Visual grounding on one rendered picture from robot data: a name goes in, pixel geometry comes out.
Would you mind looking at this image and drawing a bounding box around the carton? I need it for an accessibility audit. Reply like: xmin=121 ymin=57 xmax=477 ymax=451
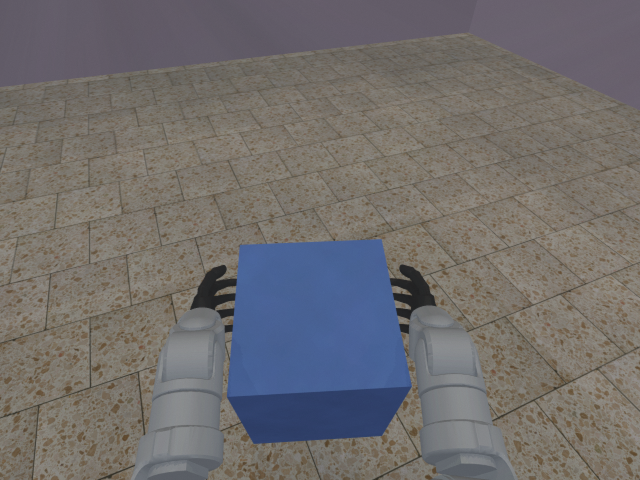
xmin=227 ymin=239 xmax=412 ymax=444

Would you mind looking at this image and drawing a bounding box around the robot left forearm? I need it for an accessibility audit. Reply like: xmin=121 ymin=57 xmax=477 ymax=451
xmin=131 ymin=307 xmax=226 ymax=480

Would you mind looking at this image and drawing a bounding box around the robot right forearm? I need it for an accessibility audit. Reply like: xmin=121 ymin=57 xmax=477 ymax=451
xmin=409 ymin=305 xmax=518 ymax=480

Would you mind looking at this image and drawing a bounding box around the left robot hand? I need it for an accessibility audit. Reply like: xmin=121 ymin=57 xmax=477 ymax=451
xmin=190 ymin=265 xmax=237 ymax=333

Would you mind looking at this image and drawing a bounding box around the right robot hand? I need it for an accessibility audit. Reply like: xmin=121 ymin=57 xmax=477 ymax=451
xmin=390 ymin=265 xmax=436 ymax=334

